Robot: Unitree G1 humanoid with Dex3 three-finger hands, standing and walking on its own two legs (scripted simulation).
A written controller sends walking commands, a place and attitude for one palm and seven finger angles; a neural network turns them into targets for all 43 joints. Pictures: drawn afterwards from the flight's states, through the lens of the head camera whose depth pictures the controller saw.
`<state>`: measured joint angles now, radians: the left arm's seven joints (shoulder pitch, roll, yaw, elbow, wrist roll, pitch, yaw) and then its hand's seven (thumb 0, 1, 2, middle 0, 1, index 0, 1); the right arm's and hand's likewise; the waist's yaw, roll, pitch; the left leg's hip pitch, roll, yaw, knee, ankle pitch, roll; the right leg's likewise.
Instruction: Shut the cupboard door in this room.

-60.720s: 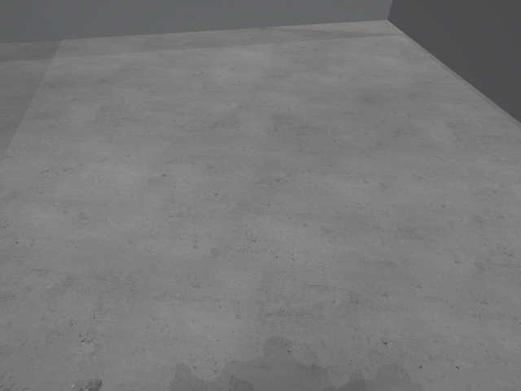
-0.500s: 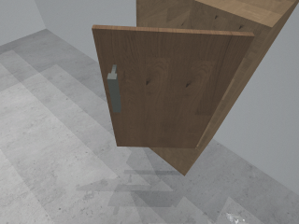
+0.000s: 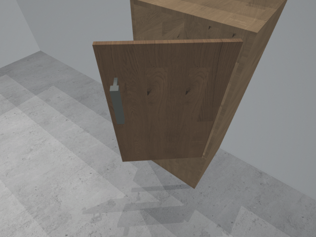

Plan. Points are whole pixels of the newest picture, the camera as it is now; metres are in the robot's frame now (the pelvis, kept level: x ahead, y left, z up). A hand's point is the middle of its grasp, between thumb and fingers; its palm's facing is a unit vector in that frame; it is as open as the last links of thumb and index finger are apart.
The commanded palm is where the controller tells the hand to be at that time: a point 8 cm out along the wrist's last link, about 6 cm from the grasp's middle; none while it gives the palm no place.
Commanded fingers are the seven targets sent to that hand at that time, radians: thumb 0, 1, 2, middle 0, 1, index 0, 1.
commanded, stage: come to a stop and stand still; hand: left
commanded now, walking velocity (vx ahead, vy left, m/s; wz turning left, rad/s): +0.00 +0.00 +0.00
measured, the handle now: (118, 101) +0.48 +0.15 +0.07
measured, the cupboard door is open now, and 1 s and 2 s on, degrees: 40 40 40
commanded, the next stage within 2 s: look again from close up in 0.32 s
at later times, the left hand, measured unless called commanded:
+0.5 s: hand out of the picture -0.02 +0.14 -0.18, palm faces +0.01 -0.99 -0.16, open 7.4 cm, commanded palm none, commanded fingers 0.00 0.90 0.90 -0.20 -0.30 -0.20 -0.30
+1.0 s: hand out of the picture +0.03 +0.19 -0.18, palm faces -0.01 -0.97 -0.24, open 7.4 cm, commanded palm none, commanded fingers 0.00 0.90 0.90 -0.20 -0.30 -0.20 -0.30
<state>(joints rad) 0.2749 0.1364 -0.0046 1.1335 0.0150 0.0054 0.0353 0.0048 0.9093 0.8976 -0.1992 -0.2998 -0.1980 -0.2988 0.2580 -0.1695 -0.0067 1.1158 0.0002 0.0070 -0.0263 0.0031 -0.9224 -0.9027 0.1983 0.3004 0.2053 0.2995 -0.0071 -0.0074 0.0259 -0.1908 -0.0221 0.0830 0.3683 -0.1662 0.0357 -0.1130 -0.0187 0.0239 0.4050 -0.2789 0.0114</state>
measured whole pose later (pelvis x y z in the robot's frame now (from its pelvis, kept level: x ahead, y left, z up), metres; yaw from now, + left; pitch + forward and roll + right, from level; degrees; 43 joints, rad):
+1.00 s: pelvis +0.01 +0.00 -0.01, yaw -1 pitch -1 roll +1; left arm 0.27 0.20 -0.02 1.06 0.02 -0.02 0.04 0.00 0.91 0.90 -0.20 -0.30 -0.20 -0.30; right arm 0.20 -0.20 0.01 1.07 -0.01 -0.02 -0.02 0.01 -0.91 -0.90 0.20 0.30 0.20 0.30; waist 0.01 -0.01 0.02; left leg -0.24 -0.01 0.09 0.48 -0.24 0.04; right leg -0.15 -0.01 0.04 0.49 -0.33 0.01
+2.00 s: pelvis +0.00 +0.00 -0.06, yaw +3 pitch +11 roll -2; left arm 0.51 0.22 0.14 -0.18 -0.29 -0.33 -0.19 0.02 0.90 0.90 -0.92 -1.09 -0.92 -1.09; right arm 0.28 -0.25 0.01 0.53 0.02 -0.20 -0.06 0.02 -0.90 -0.90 0.20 0.30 0.21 0.30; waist 0.02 0.04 -0.12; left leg -0.74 0.00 0.01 1.00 -0.46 0.04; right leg -0.66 0.01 -0.08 0.96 -0.49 -0.02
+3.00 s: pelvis +0.01 -0.01 -0.03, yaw +3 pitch +3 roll -1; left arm 0.33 0.23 0.16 -0.14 -0.28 -0.13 -0.16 0.02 0.90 0.90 -1.30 -1.50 -1.30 -1.50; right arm 0.26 -0.25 0.05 0.57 0.04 -0.23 -0.06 0.02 -0.90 -0.90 0.20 0.30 0.21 0.30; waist 0.03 0.04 -0.07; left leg -0.45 0.00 0.01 0.74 -0.35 0.02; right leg -0.39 0.02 -0.08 0.73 -0.39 -0.04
